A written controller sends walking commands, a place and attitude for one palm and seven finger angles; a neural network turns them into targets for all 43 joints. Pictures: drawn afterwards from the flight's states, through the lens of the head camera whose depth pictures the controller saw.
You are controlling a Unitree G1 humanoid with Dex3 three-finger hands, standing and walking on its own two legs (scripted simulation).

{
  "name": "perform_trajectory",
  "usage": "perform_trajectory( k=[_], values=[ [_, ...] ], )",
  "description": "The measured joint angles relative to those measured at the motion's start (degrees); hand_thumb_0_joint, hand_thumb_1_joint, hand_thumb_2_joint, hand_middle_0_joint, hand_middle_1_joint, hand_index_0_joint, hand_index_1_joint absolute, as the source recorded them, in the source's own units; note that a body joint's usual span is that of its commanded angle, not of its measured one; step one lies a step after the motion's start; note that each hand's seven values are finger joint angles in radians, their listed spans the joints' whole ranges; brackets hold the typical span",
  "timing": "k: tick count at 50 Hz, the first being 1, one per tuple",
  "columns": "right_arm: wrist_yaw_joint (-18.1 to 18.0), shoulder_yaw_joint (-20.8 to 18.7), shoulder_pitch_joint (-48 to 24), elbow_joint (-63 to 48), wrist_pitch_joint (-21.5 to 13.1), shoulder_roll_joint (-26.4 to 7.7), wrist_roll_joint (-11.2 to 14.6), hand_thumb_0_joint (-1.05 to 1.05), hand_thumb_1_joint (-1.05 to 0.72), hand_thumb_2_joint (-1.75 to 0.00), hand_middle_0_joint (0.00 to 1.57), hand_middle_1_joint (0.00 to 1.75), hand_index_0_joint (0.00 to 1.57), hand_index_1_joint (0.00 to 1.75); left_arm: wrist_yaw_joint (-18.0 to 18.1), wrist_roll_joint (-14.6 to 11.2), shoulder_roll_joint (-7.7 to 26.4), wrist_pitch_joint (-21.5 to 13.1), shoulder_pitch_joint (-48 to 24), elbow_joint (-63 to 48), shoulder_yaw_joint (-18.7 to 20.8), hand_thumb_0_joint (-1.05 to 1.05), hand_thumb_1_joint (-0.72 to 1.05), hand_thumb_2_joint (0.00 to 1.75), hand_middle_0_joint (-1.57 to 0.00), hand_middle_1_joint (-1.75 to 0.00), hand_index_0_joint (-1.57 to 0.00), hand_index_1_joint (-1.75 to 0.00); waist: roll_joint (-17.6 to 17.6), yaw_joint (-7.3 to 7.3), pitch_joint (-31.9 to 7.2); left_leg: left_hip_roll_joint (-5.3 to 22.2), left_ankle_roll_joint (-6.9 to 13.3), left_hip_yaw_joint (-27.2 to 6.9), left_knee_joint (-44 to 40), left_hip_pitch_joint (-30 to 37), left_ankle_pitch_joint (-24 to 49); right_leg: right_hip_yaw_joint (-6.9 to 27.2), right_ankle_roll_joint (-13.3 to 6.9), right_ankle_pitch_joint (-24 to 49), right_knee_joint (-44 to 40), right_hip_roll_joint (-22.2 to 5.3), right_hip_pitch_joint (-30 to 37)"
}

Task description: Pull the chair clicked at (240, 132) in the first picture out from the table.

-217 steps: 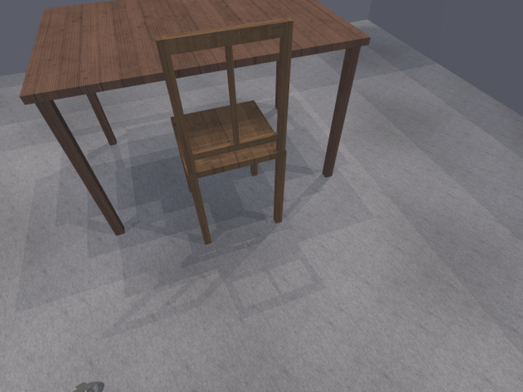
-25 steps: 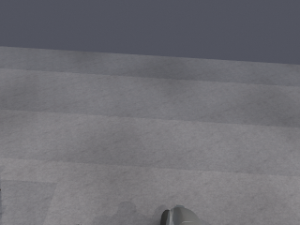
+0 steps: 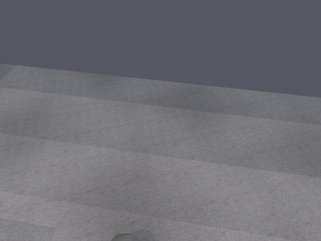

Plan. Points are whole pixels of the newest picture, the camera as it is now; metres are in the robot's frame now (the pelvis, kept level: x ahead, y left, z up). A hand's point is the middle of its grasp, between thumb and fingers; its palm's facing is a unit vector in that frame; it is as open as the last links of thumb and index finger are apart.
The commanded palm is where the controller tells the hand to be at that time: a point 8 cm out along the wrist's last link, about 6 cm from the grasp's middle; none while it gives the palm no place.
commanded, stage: turn to face it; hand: left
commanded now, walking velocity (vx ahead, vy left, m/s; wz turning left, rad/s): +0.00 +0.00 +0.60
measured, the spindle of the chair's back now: out of the picture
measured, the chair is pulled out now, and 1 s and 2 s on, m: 0.00 0.00 0.00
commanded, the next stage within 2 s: none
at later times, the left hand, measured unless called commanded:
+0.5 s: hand out of the picture +0.09 +0.20 -0.15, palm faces +0.30 -0.91 -0.29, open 7.4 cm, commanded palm none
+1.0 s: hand out of the picture -0.07 +0.18 -0.19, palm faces +0.61 -0.75 -0.25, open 7.4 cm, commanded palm none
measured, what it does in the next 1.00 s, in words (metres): steps on the spot, turning left: left foot, then right foot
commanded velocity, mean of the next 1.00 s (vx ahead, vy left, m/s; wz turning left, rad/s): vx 0.00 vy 0.00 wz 0.60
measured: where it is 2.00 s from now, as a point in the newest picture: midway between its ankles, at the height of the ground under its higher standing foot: outside the picture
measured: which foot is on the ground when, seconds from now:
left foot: up 0.00-0.06, down 0.08-0.50, up 0.52-0.90, down 0.92-1.00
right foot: down 0.00-0.08, up 0.10-0.48, down 0.50-0.92, up 0.94-1.00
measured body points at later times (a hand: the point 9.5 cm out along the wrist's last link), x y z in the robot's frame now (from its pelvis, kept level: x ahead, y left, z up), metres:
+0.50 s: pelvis +0.05 -0.03 -0.01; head +0.08 -0.04 +0.44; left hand +0.07 +0.25 -0.13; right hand +0.19 -0.26 -0.15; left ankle +0.06 +0.11 -0.73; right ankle +0.09 -0.15 -0.74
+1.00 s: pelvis +0.04 -0.02 -0.01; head +0.06 +0.03 +0.44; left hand -0.10 +0.22 -0.17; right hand +0.30 -0.15 -0.12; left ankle -0.01 +0.06 -0.73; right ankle +0.09 -0.16 -0.68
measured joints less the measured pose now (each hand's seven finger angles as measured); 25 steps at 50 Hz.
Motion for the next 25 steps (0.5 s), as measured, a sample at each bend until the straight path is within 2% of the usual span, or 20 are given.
perform_trajectory(
  k=[3,4,5,6,8,11,17,22,24,25],
  values=[
    [0.37,0.11,-1.0,-1.39,0.16,0.0,-0.14,0.0,-0.93,-0.9,0.2,0.3,0.2,0.3,-0.06,0.02,0.49,0.8,1.68,0.05,0.19,-0.01,0.93,0.9,-0.2,-0.3,-0.2,-0.3,-1.39,0.44,1.04,-1.67,1.09,1.43,-5.84,4.31,0.09,-1.7,1.18,-3.78,4.61,-2.03,-0.38],
    [0.47,0.1,-1.08,-2.17,-0.08,-0.2,-0.23,0.0,-0.92,-0.9,0.2,0.3,0.2,0.3,-0.13,-0.11,0.68,1.1,2.45,0.13,0.28,0.0,0.93,0.9,-0.2,-0.3,-0.2,-0.3,-1.72,0.45,1.22,-2.26,1.86,1.79,-9.12,6.37,3.28,-2.14,1.76,-5.46,7.94,-3.02,-1.35],
    [0.43,-0.03,-1.39,-2.88,-0.43,-0.31,-0.43,0.0,-0.92,-0.9,0.2,0.3,0.2,0.3,-0.24,-0.43,0.93,1.62,2.8,0.32,0.49,0.0,0.92,0.9,-0.2,-0.3,-0.2,-0.3,-2.26,0.28,1.54,-3.16,3.54,1.86,-9.51,6.58,3.29,-1.86,2.92,-6.51,13.33,-4.54,-3.63],
    [0.36,-0.04,-1.77,-3.58,-0.76,-0.42,-0.36,0.0,-0.92,-0.9,0.2,0.3,0.2,0.3,-0.24,-0.59,1.2,2.34,2.88,0.33,0.62,0.0,0.92,0.9,-0.2,-0.3,-0.2,-0.3,-2.63,0.35,2.11,-3.77,4.95,1.82,-8.56,6.24,2.38,0.32,4.49,-9.4,20.56,-5.24,-6.8],
    [0.1,0.03,-2.04,-4.45,-1.25,-0.64,-0.1,0.0,-0.92,-0.9,0.2,0.3,0.2,0.3,-0.04,-0.52,1.72,3.72,2.8,0.2,0.91,0.0,0.92,0.9,-0.2,-0.3,-0.2,-0.3,-2.6,0.45,2.77,-4.28,6.31,1.26,-8.36,6.43,1.28,5.62,6.53,-12.4,33.1,-4.78,-12.87],
    [-0.3,-0.02,-1.68,-4.71,-1.05,-0.83,-0.01,0.0,-0.91,-0.9,0.2,0.3,0.2,0.3,-0.31,-0.31,2.53,4.56,1.91,-0.51,1.68,0.0,0.91,0.9,-0.2,-0.3,-0.2,-0.3,-2.28,0.74,2.77,-4.94,5.87,-0.37,-11.78,7.86,2.83,10.22,8.17,-8.57,38.9,-5.22,-18.43],
    [0.18,-0.62,-1.3,-4.83,-0.04,-1.63,0.04,0.0,-0.91,-0.9,0.2,0.3,0.2,0.3,-0.65,-0.19,3.29,4.9,0.29,-3.27,2.3,0.0,0.91,0.9,-0.2,-0.3,-0.2,-0.3,-0.61,0.81,1.45,-5.55,5.17,-4.6,-17.04,8.89,5.98,13.83,9.65,-4.14,30.02,-6.28,-20.0],
    [0.54,-1.73,-1.61,-5.75,0.68,-2.53,-0.17,0.0,-0.91,-0.9,0.21,0.3,0.21,0.3,-0.62,-0.36,3.36,4.5,-0.98,-5.4,2.06,0.0,0.91,0.9,-0.2,-0.3,-0.2,-0.3,0.92,-0.15,0.88,-5.73,3.37,-8.66,-16.33,7.41,6.23,13.51,9.77,-4.16,17.9,-4.21,-15.24],
    [0.6,-2.24,-1.58,-6.21,1.03,-3.12,0.01,0.0,-0.91,-0.9,0.21,0.3,0.21,0.3,-0.63,-0.48,3.31,3.76,-1.05,-6.38,1.71,0.0,0.91,0.9,-0.2,-0.3,-0.2,-0.3,1.3,-0.29,0.55,-6.19,2.32,-10.23,-14.29,6.09,5.48,12.65,9.56,-0.45,9.64,-3.2,-11.38],
    [0.68,-2.54,-1.4,-6.57,1.17,-3.52,0.24,0.0,-0.91,-0.9,0.21,0.3,0.21,0.3,-0.58,-0.3,3.29,3.14,-0.83,-6.96,1.48,0.0,0.91,0.9,-0.2,-0.3,-0.2,-0.3,1.36,-0.14,0.2,-6.57,1.98,-10.76,-12.23,4.89,4.51,12.22,8.6,1.52,5.65,-3.23,-9.74]
  ],
)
